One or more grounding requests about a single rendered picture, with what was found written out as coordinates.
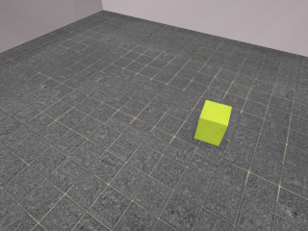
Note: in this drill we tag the carton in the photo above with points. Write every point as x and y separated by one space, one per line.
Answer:
213 122

